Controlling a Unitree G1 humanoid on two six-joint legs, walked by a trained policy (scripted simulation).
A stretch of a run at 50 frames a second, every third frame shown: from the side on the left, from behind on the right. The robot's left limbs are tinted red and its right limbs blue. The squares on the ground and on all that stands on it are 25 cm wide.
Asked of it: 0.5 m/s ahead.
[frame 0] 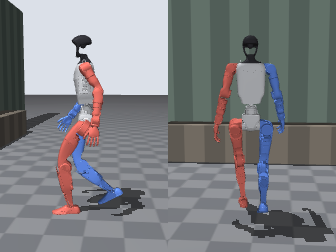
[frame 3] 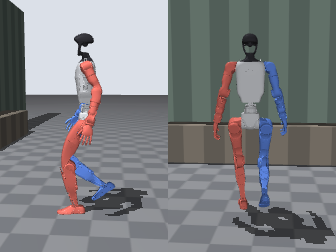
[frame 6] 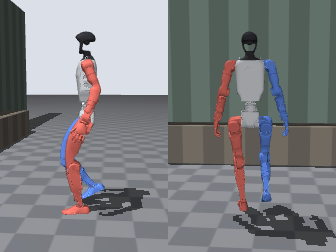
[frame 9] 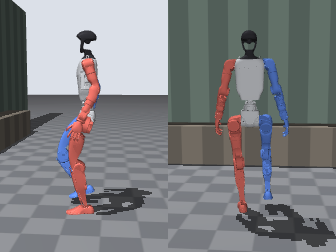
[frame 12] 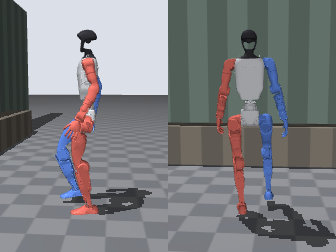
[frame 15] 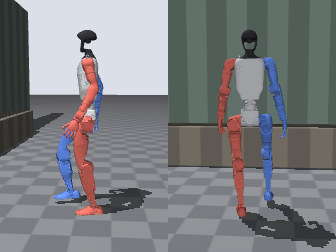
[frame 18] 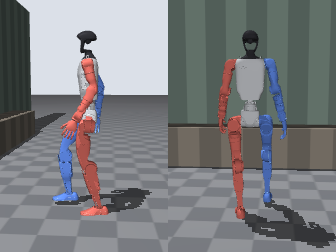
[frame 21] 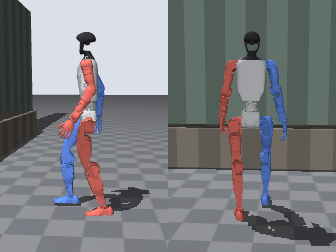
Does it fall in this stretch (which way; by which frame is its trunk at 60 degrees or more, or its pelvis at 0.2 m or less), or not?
no
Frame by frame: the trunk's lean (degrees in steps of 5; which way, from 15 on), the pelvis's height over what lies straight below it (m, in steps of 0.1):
0: 5, 0.7
3: 0, 0.8
6: 0, 0.8
9: 0, 0.8
12: 0, 0.8
15: 0, 0.8
18: 0, 0.8
21: 5, 0.8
